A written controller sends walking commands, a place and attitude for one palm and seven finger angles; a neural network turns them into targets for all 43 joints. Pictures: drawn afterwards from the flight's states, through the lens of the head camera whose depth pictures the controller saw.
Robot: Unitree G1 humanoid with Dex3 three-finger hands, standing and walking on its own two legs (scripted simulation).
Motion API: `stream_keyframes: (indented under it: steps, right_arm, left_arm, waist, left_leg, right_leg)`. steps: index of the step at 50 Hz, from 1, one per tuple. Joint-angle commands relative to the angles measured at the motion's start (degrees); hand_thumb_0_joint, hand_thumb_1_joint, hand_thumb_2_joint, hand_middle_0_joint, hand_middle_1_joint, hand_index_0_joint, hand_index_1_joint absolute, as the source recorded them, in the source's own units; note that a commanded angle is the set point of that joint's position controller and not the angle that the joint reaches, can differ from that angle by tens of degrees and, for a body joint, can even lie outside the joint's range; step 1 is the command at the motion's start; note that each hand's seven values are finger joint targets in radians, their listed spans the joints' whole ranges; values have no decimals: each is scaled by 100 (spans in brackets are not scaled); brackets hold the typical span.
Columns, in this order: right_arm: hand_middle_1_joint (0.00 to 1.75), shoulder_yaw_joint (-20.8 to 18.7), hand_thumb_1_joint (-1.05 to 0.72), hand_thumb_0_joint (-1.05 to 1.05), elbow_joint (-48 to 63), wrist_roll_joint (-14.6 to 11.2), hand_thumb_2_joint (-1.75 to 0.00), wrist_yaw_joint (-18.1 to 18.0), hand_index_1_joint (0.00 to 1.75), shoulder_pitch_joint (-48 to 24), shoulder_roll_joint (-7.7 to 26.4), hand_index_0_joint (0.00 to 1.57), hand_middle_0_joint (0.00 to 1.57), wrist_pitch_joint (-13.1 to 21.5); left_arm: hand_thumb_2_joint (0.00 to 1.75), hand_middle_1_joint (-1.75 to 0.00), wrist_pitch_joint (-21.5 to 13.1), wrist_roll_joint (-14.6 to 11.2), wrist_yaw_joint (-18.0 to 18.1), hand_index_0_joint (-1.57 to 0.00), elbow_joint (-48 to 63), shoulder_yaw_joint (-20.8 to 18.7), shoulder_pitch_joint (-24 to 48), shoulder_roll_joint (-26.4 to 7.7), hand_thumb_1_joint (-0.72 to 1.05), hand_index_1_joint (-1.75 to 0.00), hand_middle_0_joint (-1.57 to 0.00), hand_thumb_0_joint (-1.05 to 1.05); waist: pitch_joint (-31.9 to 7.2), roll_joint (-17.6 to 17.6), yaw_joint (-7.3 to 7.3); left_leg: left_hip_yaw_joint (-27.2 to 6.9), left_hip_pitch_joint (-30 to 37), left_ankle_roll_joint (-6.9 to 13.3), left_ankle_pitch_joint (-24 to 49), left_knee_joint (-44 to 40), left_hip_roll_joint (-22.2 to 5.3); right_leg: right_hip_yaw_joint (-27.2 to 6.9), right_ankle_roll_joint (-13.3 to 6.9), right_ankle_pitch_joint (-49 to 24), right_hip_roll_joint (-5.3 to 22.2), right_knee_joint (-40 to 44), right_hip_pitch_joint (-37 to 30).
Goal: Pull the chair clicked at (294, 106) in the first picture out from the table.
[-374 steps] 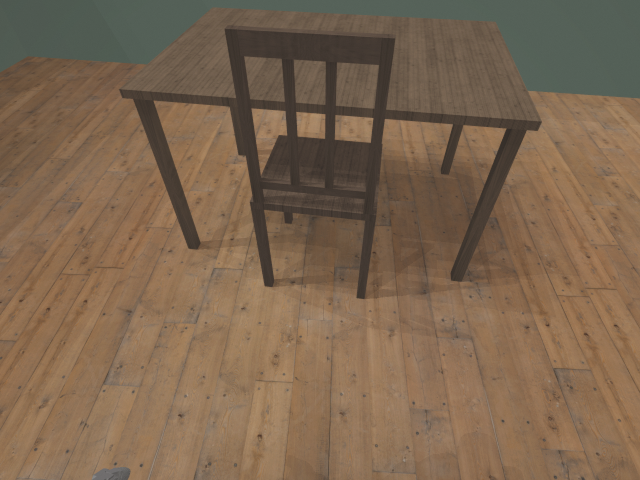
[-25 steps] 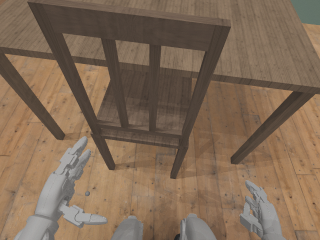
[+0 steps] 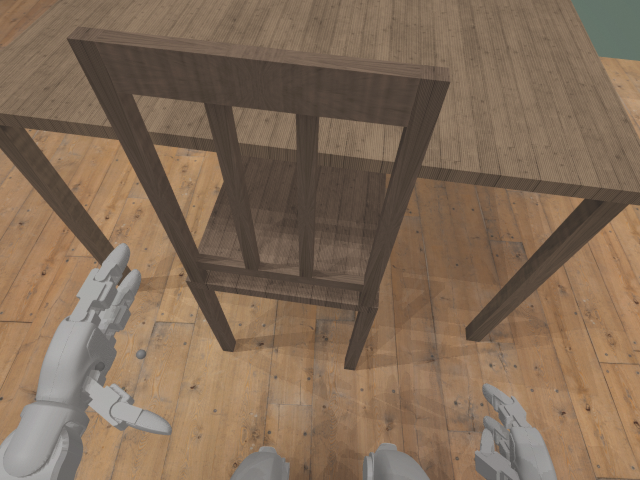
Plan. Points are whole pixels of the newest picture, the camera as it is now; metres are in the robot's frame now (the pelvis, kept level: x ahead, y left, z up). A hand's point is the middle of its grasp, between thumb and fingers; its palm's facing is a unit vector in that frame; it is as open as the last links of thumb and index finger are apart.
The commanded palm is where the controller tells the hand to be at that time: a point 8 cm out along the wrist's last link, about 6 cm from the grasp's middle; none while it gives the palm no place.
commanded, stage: raise the hand toward the chair's back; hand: left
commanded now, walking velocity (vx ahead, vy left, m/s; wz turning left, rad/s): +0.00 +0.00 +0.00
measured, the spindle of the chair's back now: (239, 203) +0.49 +0.15 +0.01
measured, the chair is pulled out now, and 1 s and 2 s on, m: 0.00 0.00 0.00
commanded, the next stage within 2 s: aim the fingers beside a spindle in 0.44 s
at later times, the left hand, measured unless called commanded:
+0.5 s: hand (146, 367) +0.24 +0.20 +0.04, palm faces -0.09 -0.99 -0.06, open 16.9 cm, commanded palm +0.22 +0.26 +0.04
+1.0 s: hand (174, 346) +0.26 +0.19 +0.02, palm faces -0.11 -0.99 -0.04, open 16.9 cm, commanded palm +0.25 +0.24 +0.02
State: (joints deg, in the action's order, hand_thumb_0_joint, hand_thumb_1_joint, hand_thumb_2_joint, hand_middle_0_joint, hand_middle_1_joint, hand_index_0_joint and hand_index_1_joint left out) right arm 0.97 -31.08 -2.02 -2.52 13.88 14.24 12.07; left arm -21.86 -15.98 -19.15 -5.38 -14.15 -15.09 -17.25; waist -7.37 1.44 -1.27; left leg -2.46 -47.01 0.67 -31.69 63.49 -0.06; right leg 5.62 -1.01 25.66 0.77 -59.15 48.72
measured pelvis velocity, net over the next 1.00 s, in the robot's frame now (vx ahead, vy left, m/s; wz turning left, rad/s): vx -0.01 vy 0.01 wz -0.01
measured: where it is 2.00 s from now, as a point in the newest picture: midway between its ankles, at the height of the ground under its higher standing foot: outside the picture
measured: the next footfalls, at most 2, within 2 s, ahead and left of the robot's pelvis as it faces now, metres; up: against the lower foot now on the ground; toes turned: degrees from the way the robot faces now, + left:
none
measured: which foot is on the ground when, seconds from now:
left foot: down 0.00-1.00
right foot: down 0.00-1.00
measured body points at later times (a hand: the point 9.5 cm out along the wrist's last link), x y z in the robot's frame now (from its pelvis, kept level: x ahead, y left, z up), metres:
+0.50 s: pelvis +0.00 +0.00 +0.00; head +0.07 +0.01 +0.45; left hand +0.23 +0.26 +0.04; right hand +0.17 -0.24 -0.07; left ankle -0.01 +0.11 -0.66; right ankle +0.03 -0.12 -0.66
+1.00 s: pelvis -0.01 +0.01 -0.01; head +0.08 +0.02 +0.44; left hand +0.26 +0.24 +0.03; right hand +0.16 -0.24 -0.09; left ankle -0.01 +0.11 -0.66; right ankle +0.03 -0.12 -0.66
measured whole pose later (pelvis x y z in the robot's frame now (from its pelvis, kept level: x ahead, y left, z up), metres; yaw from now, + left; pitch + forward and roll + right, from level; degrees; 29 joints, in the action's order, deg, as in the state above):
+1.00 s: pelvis -0.01 +0.01 -0.01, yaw -1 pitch +17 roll -2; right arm 1.0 -31.3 -1.1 -1.0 13.8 14.7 12.3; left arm -22.9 -14.3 -17.7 -11.0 -10.0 -9.7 -15.0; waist -7.7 1.5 -2.3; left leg -1.3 -50.3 1.4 -31.7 65.1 0.3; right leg 4.5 -0.4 25.4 1.1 -60.9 52.4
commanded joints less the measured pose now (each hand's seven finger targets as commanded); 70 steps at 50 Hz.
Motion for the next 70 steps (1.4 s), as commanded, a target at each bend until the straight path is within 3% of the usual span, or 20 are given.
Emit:
stream_keyframes:
  steps: [1, 4, 6, 9, 11, 15, 18, 23, 27, 31, 38, 41, 44, 46, 50, 54, 57, 59, 64, 70]
  right_arm:
    - [30, -368, -90, 0, 969, -63, -90, -71, 30, -173, 876, 20, 20, 361]
    - [30, -383, -90, 0, 987, -33, -90, -77, 30, -122, 822, 20, 20, 405]
    - [30, -377, -90, 0, 906, 1, -90, -67, 30, -154, 782, 20, 20, 412]
    - [30, -357, -90, 0, 794, 20, -90, -42, 30, -145, 750, 20, 20, 447]
    - [30, -358, -90, 0, 759, 29, -90, -26, 30, -158, 781, 20, 20, 439]
    - [30, -359, -90, 0, 842, -8, -90, -1, 30, -140, 849, 20, 20, 433]
    - [30, -359, -90, 0, 880, -24, -90, -20, 30, -152, 851, 20, 20, 436]
    - [30, -325, -90, 0, 813, 12, -90, -46, 30, -185, 778, 20, 20, 463]
    - [30, -320, -90, 0, 740, 19, -90, -26, 30, -179, 800, 20, 20, 464]
    - [30, -303, -90, 0, 721, 13, -90, -39, 30, -161, 890, 20, 20, 459]
    - [30, -317, -90, 0, 750, 62, -90, -28, 30, -103, 838, 20, 20, 516]
    - [30, -342, -90, 0, 713, 67, -90, 16, 30, -122, 809, 20, 20, 448]
    - [30, -335, -90, 0, 729, 69, -90, 67, 30, -145, 824, 20, 20, 388]
    - [30, -332, -90, 0, 752, 64, -90, 84, 30, -147, 855, 20, 20, 349]
    - [30, -367, -90, 0, 833, 67, -90, 76, 30, -90, 870, 20, 20, 314]
    - [30, -336, -90, 0, 727, 87, -90, 37, 30, -117, 841, 20, 20, 295]
    - [30, -326, -90, 0, 650, 108, -90, 37, 30, -123, 835, 20, 20, 272]
    - [30, -322, -90, 0, 652, 104, -90, 47, 30, -123, 834, 20, 20, 246]
    - [30, -337, -90, 0, 689, 68, -90, 64, 30, -89, 870, 20, 20, 134]
    - [30, -346, -90, 0, 719, 82, -90, 82, 30, -80, 812, 20, 20, 78]
  left_arm:
    - [30, -8, -37, -55, -319, -6, 779, -230, 96, -771, -50, -8, -6, 0]
    - [30, -8, -149, -214, -256, -6, 1224, -566, 132, -984, -50, -8, -6, 0]
    - [30, -8, -311, -254, -82, -6, 1253, -727, 201, -1032, -50, -8, -6, 0]
    - [30, -8, -563, -229, 74, -6, 1092, -577, 314, -781, -50, -8, -6, 0]
    - [30, -8, -600, -135, 72, -6, 836, -473, 338, -760, -50, -8, -6, 0]
    - [30, -8, -474, -47, -165, -6, 828, -232, 297, -752, -50, -8, -6, 0]
    - [30, -8, -369, -108, -260, -6, 1021, -320, 310, -873, -50, -8, -6, 0]
    - [30, -8, -505, -236, -75, -6, 1140, -548, 395, -877, -50, -8, -6, 0]
    - [30, -8, -539, -173, -65, -6, 830, -379, 384, -695, -50, -8, -6, 0]
    - [30, -8, -411, -60, -228, -6, 476, -53, 880, -603, -50, -8, -6, 0]
    - [30, -8, -553, -105, -96, -6, 1036, -303, 1052, -834, -50, -8, -6, 0]
    - [30, -8, -553, -58, 85, -6, 724, -409, 706, -790, -50, -8, -6, 0]
    - [30, -8, -492, 48, 149, -6, 587, -36, 852, -482, -50, -8, -6, 0]
    - [30, -8, -423, 113, 149, -6, 399, 139, 941, -379, -50, -8, -6, 0]
    - [30, -8, -504, 122, 170, -6, 708, 119, 1105, -476, -50, -8, -6, 0]
    - [30, -8, -702, 155, 308, -6, 625, 95, 1797, -495, -50, -8, -6, 0]
    - [30, -8, -780, 200, 405, -6, 428, 16, 2060, -561, -50, -8, -6, 0]
    - [30, -8, -726, 232, 375, -6, 162, 197, 2027, -374, -50, -8, -6, 0]
    - [30, -8, -494, 233, 243, -6, -179, 139, 2085, -465, -50, -8, -6, 0]
    - [30, -8, -624, 178, 363, -6, 31, -96, 2162, -589, -50, -8, -6, 0]
  waist:
    - [-1366, 174, -14]
    - [-1724, 7, 62]
    - [-1521, -20, 75]
    - [-1208, 178, 6]
    - [-1090, 111, -49]
    - [-1282, 413, -40]
    - [-1439, 252, -55]
    - [-1310, 190, -26]
    - [-1184, 203, -74]
    - [-976, 76, -236]
    - [-1858, 426, -13]
    - [-1692, 215, 29]
    - [-1492, 385, -54]
    - [-1318, 245, -132]
    - [-1718, 175, -81]
    - [-1613, 144, -187]
    - [-1681, 240, -164]
    - [-1709, 170, -182]
    - [-1940, 4, -125]
    - [-2117, 38, -49]
  left_leg:
    - [25, 647, 27, 1919, -1091, 94]
    - [21, 768, 29, 2231, -1107, 94]
    - [4, 656, 12, 2162, -1107, 80]
    - [7, 587, -14, 1867, -1106, 81]
    - [35, 459, 15, 1700, -1058, 78]
    - [38, 627, 12, 1743, -1125, 86]
    - [21, 687, 48, 1821, -1133, 77]
    - [-32, 661, 21, 1823, -1166, 67]
    - [-27, 590, 10, 1768, -1114, 60]
    - [-40, 379, 38, 1403, -1026, 50]
    - [-60, 732, -11, 2197, -960, 49]
    - [-50, 582, -29, 2286, -944, 25]
    - [-42, 502, -69, 2144, -936, 23]
    - [-44, 387, -41, 1952, -907, 17]
    - [-46, 441, -41, 1977, -857, 15]
    - [-55, 273, -14, 1656, -758, 19]
    - [-48, 198, -10, 1563, -706, 43]
    - [-30, 166, -1, 1570, -678, 42]
    - [45, 1, 23, 1635, -609, 68]
    - [87, -40, 20, 1934, -526, 66]
  right_leg:
    - [-250, -42, -1109, -70, 855, -1313]
    - [-267, -11, -1453, -74, 867, -1646]
    - [-246, -20, -1358, -104, 851, -1567]
    - [-213, -28, -995, -96, 820, -1208]
    - [-253, -24, -825, -85, 835, -1122]
    - [-258, -53, -884, -65, 851, -1179]
    - [-276, -27, -993, -76, 907, -1351]
    - [-208, -21, -939, -105, 879, -1312]
    - [-187, -25, -890, -105, 817, -1120]
    - [-223, -15, -555, -93, 820, -825]
    - [-227, -44, -1222, -63, 582, -1188]
    - [-178, -45, -1299, -83, 526, -1154]
    - [-148, -45, -1148, -59, 468, -870]
    - [-143, -45, -998, -66, 480, -711]
    - [-192, -47, -1047, -47, 427, -846]
    - [-243, -34, -774, -55, 396, -622]
    - [-274, -51, -670, -45, 349, -585]
    - [-273, -46, -730, -38, 327, -571]
    - [-367, -34, -976, -9, 326, -856]
    - [-420, -31, -1378, 6, 229, -1043]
